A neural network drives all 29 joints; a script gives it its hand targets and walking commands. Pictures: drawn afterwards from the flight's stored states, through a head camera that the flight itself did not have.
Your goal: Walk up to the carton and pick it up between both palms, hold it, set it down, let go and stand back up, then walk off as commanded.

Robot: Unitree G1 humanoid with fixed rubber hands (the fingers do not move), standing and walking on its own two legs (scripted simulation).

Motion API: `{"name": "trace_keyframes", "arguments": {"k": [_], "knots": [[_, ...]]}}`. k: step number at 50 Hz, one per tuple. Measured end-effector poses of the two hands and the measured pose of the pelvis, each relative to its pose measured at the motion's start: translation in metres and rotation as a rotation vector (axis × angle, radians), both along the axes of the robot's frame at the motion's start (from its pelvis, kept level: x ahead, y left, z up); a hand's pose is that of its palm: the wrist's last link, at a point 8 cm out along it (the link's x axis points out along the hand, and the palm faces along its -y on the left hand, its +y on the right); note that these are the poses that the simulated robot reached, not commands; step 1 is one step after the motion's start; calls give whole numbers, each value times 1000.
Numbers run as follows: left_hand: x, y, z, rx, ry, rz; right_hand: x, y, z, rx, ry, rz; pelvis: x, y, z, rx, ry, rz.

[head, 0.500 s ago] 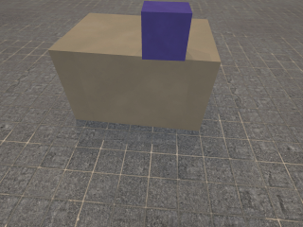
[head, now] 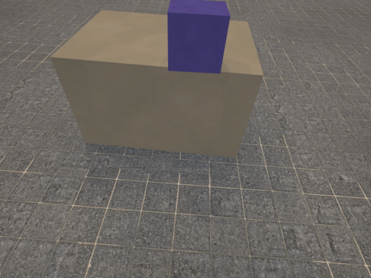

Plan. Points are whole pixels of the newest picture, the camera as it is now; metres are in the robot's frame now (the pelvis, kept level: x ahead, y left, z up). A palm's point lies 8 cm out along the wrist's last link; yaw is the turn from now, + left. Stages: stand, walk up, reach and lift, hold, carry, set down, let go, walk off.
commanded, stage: stand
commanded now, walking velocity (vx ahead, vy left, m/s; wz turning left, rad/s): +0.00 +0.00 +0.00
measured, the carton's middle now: (196, 36) +1.16 -0.07 +0.03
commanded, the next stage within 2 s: none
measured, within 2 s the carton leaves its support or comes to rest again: neither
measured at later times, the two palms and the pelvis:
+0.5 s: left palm out of the picture +0.12 +0.29 -0.10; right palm out of the picture +0.14 -0.29 -0.10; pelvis +0.04 +0.00 +0.02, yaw +2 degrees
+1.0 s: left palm out of the picture +0.12 +0.30 -0.11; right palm out of the picture +0.15 -0.27 -0.10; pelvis +0.06 +0.01 +0.02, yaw +3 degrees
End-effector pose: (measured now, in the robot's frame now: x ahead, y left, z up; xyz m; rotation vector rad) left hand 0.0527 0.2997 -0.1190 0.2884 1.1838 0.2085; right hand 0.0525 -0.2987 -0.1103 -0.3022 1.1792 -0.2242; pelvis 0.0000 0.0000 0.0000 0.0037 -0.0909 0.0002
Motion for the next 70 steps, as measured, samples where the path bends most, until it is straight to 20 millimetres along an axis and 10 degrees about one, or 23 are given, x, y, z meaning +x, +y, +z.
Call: {"name": "trace_keyframes", "arguments": {"k": [27, 70], "knots": [[69, -10, 15, -26, 0, 11, 86, 15, 14, 18, -1, 52, 39, 3, 20, -10, 51, 26], [66, 13, 14, -12, 39, 59, 103, 30, 15, -5, 34, 65, 66, 21, 21, -7, 57, 59]]}}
